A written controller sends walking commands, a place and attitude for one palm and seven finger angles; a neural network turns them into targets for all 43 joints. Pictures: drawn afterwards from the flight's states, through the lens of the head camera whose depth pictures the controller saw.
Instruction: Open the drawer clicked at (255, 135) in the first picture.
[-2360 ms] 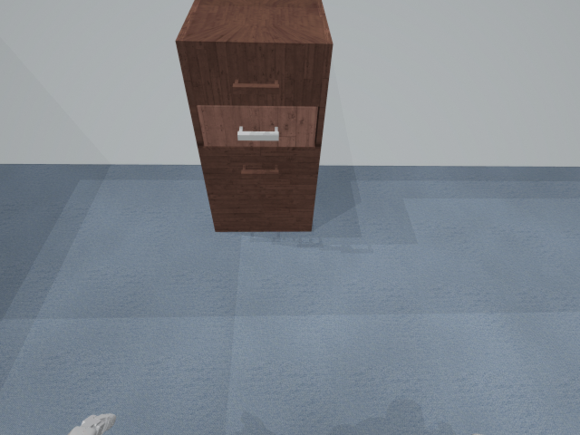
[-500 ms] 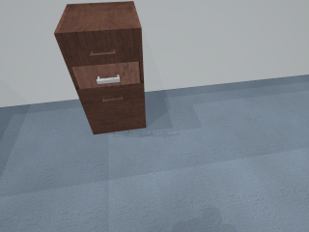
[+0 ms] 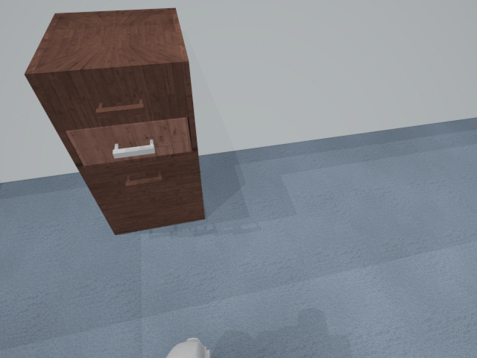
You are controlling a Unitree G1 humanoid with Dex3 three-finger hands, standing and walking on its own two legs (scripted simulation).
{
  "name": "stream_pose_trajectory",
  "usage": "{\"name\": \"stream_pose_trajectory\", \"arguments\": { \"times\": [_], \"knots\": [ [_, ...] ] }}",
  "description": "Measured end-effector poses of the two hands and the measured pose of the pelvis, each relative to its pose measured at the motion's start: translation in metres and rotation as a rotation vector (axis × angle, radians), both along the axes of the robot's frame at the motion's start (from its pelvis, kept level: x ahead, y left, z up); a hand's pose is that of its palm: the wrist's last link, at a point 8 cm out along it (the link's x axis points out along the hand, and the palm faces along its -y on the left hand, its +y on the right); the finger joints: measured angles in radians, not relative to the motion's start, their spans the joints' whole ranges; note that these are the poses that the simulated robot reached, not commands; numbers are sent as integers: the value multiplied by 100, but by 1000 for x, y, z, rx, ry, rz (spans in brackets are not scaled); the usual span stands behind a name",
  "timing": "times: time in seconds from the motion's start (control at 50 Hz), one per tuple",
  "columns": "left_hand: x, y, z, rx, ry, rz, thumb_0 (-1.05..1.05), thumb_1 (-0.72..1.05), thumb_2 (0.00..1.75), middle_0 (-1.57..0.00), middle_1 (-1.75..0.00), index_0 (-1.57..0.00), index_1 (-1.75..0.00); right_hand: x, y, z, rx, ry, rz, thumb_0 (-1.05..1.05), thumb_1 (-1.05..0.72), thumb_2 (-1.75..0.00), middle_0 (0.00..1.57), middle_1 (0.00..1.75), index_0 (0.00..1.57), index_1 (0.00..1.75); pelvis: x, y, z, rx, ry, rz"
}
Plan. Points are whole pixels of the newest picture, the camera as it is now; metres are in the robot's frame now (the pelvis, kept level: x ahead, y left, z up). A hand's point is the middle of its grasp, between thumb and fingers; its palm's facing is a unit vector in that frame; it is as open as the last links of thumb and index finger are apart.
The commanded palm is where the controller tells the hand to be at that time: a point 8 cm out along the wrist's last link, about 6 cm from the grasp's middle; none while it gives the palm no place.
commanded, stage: turn to face it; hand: left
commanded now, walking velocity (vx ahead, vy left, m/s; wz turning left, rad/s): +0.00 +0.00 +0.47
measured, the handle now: (134, 147) +0.77 +0.42 -0.21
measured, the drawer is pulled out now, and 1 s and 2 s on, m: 0.00 0.00 0.00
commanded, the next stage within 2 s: take the last steps up to it in 0.62 s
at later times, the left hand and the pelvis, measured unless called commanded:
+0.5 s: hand out of the picture +0.11 +0.23 -0.17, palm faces +0.17 -0.96 -0.21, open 7.4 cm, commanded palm none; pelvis +0.07 +0.03 +0.00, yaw +8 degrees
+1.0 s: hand out of the picture -0.01 +0.16 -0.16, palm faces +0.39 -0.90 -0.18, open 7.3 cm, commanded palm none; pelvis +0.08 +0.02 +0.01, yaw +18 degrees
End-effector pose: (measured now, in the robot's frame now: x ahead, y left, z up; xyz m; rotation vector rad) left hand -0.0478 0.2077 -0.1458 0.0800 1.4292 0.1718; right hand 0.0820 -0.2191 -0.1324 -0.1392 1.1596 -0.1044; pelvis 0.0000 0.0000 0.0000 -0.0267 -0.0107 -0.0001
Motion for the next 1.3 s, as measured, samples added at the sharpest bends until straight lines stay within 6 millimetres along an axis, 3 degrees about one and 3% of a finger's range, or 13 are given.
{"name": "stream_pose_trajectory", "arguments": {
  "times": [0.08,0.16,0.3,0.44,0.64,0.76,0.88,0.98,1.12,1.16,1.2,1.3],
  "knots": [
    [25,18,-23,-11,16,45,0,90,89,-20,-30,-21,-30,37,25,-10,-23,2,44,1,-90,-90,20,30,20,30,34,18,-16,-9,-8,36],
    [59,37,-24,-5,-4,43,1,91,89,-20,-30,-20,-30,52,32,-3,-56,-8,21,-1,-93,-90,20,30,21,30,48,31,-13,4,-16,36],
    [122,64,-7,22,-138,51,0,91,89,-20,-30,-20,-30,48,30,10,-100,70,48,-1,-93,-90,20,30,21,30,59,42,0,-5,0,85],
    [144,74,4,61,-179,66,0,91,89,-20,-30,-20,-30,40,27,7,-82,124,47,0,-91,-90,20,30,21,30,67,39,3,-3,13,128],
    [139,47,14,116,-195,103,0,91,89,-20,-30,-20,-30,35,4,-15,-25,175,74,1,-90,-90,20,30,21,30,70,10,-3,32,23,185],
    [108,23,22,121,-171,165,0,91,89,-20,-30,-20,-30,49,-11,-13,-17,187,124,1,-90,-90,20,30,20,30,68,-5,4,36,7,235],
    [71,8,20,90,-132,244,1,91,89,-20,-30,-21,-30,68,-14,-6,-44,179,203,1,-90,-90,20,30,20,30,71,-4,7,31,6,289],
    [27,1,14,42,-41,318,1,91,89,-20,-30,-21,-30,99,5,1,-68,158,279,1,-91,-90,20,30,20,30,77,11,8,29,17,311],
    [-31,9,-3,-58,173,387,1,91,89,-20,-30,-20,-30,153,67,5,-84,19,339,1,-91,-90,20,30,20,30,92,53,-4,12,19,303],
    [-29,19,-3,-72,215,361,1,91,89,-20,-30,-20,-30,155,81,8,-72,-6,318,1,-91,-90,20,30,20,30,99,61,-3,16,13,283],
    [-13,34,-2,-71,212,334,1,91,89,-20,-30,-20,-30,151,87,12,-71,-8,275,0,-91,-90,20,30,20,30,109,68,1,13,9,278],
    [65,78,0,-26,69,290,1,91,89,-20,-30,-20,-30,131,80,14,-106,93,222,-1,-94,-90,20,30,21,30,134,81,8,18,4,285]
  ]
}}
